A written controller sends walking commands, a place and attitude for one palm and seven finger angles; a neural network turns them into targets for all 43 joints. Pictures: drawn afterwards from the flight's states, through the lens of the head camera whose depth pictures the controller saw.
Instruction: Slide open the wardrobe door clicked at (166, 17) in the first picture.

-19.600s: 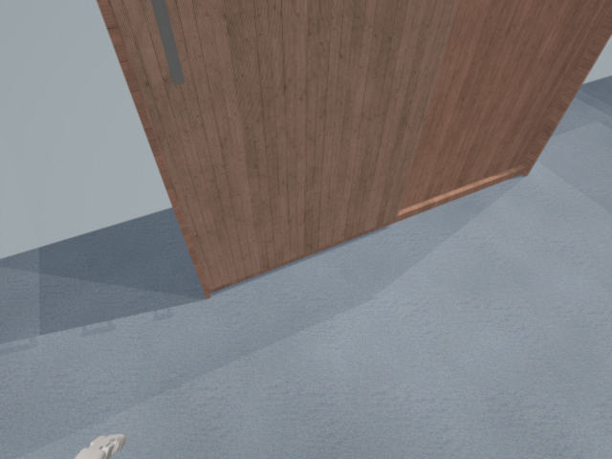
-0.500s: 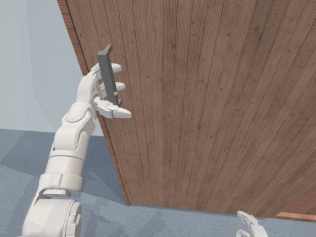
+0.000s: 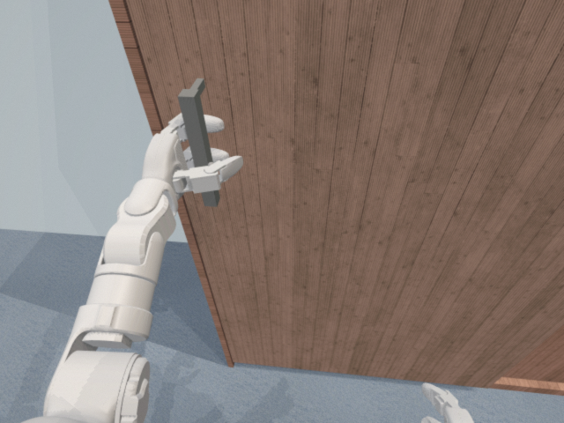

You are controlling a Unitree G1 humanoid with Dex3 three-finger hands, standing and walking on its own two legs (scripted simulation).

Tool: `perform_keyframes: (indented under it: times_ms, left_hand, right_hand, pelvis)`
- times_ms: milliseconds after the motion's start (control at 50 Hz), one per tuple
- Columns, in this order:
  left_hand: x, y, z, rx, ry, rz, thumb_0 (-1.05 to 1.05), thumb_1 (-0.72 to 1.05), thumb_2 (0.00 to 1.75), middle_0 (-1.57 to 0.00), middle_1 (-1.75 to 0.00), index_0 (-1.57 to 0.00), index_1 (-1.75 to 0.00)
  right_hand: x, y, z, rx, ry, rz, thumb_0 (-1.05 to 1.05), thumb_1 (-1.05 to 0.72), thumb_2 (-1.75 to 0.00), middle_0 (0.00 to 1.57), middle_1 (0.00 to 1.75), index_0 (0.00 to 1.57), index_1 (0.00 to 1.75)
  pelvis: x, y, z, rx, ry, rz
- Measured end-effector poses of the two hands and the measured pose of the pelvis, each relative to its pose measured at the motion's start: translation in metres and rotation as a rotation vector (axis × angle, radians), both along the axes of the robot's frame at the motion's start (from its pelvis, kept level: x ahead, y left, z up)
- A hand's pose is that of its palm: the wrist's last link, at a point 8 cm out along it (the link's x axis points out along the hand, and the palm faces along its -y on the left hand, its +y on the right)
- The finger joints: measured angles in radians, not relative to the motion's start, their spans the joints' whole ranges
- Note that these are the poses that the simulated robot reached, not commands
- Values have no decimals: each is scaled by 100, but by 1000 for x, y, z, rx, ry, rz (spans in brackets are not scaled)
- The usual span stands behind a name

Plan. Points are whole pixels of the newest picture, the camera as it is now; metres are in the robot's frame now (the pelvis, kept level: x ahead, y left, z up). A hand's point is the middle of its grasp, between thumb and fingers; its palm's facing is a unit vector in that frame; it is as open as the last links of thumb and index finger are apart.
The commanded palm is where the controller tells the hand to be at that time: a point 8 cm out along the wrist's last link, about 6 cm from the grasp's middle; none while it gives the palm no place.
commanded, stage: grip the handle and tug to test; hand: left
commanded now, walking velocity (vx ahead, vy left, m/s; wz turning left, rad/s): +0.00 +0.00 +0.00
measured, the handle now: (205, 146) +0.45 +0.14 +0.19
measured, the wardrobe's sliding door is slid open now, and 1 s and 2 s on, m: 0.00 0.00 0.06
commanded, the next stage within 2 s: tug the door sideways, standing still in 0.92 s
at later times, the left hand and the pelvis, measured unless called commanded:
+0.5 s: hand (211, 166) +0.40 +0.12 +0.19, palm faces -0.04 -1.00 +0.02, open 5.4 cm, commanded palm +0.37 +0.17 +0.20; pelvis +0.00 +0.00 +0.00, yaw +0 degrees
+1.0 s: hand (212, 169) +0.40 +0.12 +0.19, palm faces -0.03 -1.00 -0.01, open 5.8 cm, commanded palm +0.35 +0.17 +0.20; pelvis +0.03 -0.01 +0.00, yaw -2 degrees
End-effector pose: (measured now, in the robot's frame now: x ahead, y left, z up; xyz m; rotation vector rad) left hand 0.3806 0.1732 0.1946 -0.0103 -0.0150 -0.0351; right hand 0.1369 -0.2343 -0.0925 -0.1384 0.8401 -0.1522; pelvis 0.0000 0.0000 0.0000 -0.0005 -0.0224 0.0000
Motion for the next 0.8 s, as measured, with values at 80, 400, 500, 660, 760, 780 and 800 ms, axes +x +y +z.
perform_keyframes:
  times_ms: [80, 400, 500, 660, 760, 780, 800]
  left_hand:
    - [1, 0, 0, -3, 2, 0, 0, 45, 71, -40, -134, -40, -133]
    - [2, 1, -2, -4, 4, -4, 1, 72, 81, -42, -140, -43, -139]
    - [2, 1, -2, -7, 6, -8, 1, 72, 81, -42, -140, -43, -140]
    - [1, 0, -3, -8, -1, 2, 1, 73, 81, -40, -140, -41, -140]
    - [0, -1, -3, -3, -13, 9, 0, 75, 80, -37, -140, -37, -140]
    - [-1, -1, -3, -2, -15, 8, 0, 75, 79, -37, -140, -36, -140]
    - [-1, -1, -3, 0, -17, 8, 0, 76, 79, -36, -140, -36, -140]
  right_hand:
    - [-2, 0, -1, -1, 8, -3, 1, -91, -90, 20, 30, 20, 30]
    - [1, -1, 1, -7, 3, -5, 1, -91, -90, 20, 30, 20, 30]
    - [3, -3, 3, -7, -4, -4, 1, -91, -90, 20, 30, 20, 30]
    - [7, -6, 6, 4, -23, -16, 1, -91, -90, 20, 30, 21, 30]
    - [12, -8, 7, 14, -37, -27, 1, -91, -90, 20, 30, 20, 30]
    - [13, -9, 7, 16, -39, -29, 1, -91, -90, 20, 30, 20, 30]
    - [14, -9, 8, 16, -42, -31, 1, -91, -90, 20, 30, 20, 30]
  pelvis:
    - [0, 1, 0, 0, 0, 0]
    - [2, 0, 0, 0, 0, -3]
    - [3, -1, 0, 0, 1, -4]
    - [6, -3, 1, 3, 2, -16]
    - [12, -4, 1, 6, 5, -28]
    - [13, -5, 1, 6, 5, -30]
    - [15, -5, 1, 7, 6, -32]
